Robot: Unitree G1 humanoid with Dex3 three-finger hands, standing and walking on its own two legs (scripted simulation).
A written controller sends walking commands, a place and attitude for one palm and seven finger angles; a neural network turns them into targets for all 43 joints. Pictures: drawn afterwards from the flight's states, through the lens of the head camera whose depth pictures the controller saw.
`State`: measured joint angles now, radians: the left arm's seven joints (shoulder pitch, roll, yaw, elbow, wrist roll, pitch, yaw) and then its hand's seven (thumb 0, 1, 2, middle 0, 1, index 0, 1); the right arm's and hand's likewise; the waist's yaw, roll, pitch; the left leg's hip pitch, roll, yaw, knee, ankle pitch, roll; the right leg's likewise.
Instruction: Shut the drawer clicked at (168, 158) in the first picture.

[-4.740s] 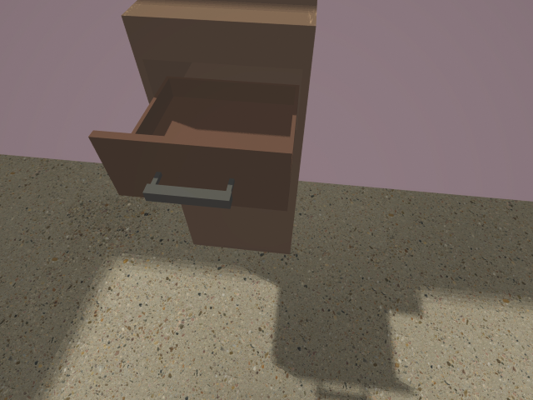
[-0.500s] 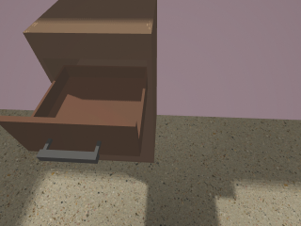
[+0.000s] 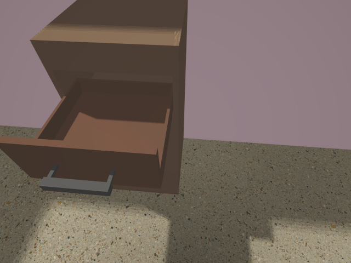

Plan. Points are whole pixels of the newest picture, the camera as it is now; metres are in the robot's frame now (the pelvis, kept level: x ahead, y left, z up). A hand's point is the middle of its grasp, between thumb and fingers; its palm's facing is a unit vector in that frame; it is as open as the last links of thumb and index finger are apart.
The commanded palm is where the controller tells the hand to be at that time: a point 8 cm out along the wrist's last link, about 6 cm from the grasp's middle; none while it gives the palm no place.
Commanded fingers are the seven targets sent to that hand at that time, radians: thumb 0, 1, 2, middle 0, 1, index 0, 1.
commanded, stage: raise the hand and make a fist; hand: left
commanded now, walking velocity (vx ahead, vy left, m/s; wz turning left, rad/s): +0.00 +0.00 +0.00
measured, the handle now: (80, 178) +0.30 +0.27 +0.00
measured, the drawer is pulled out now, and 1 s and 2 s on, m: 0.30 0.29 0.29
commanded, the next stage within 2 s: bring the fist close to the handle in 1.90 s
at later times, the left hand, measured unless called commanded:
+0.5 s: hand out of the picture +0.11 +0.18 -0.02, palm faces +0.01 -1.00 -0.02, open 5.6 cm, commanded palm +0.09 +0.24 -0.02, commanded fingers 0.00 0.90 0.90 -0.72 -0.86 -0.72 -0.86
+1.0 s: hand (71, 259) +0.13 +0.21 +0.03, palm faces -0.01 -1.00 -0.07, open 3.3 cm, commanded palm +0.09 +0.26 +0.04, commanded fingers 0.00 0.90 0.90 -1.22 -1.40 -1.22 -1.40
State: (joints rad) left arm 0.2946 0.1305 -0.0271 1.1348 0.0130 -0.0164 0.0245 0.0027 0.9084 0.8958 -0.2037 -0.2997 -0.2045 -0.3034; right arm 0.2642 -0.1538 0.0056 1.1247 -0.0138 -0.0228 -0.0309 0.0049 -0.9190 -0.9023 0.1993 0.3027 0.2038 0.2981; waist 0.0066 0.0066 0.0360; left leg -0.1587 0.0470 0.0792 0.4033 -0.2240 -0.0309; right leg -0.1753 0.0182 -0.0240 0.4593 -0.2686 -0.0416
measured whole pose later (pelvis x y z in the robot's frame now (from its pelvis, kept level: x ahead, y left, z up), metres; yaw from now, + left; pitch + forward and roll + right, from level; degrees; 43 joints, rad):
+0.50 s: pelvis -0.03 +0.01 -0.08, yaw +4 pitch +9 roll -1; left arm 0.59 0.18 0.06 -0.10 -0.23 -0.48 -0.33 0.01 0.90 0.90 -0.54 -0.66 -0.52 -0.65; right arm 0.11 -0.25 -0.05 0.47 0.02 -0.25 -0.03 0.01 -0.91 -0.90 0.20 0.30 0.20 0.30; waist 0.05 0.00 -0.12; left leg -0.79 0.03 -0.03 1.12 -0.50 -0.02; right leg -0.73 -0.02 -0.10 1.10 -0.53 -0.04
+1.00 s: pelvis -0.03 +0.04 -0.06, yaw +3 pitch +6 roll -2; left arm 0.65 0.23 0.07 -0.33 -0.22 -0.28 -0.21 0.01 0.90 0.90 -1.03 -1.20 -1.03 -1.20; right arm 0.28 -0.24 -0.01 0.54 0.04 -0.26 -0.05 0.01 -0.90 -0.90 0.20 0.30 0.21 0.30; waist -0.01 0.03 -0.09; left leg -0.65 0.02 0.00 0.98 -0.44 0.02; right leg -0.59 -0.02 -0.08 0.93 -0.45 0.01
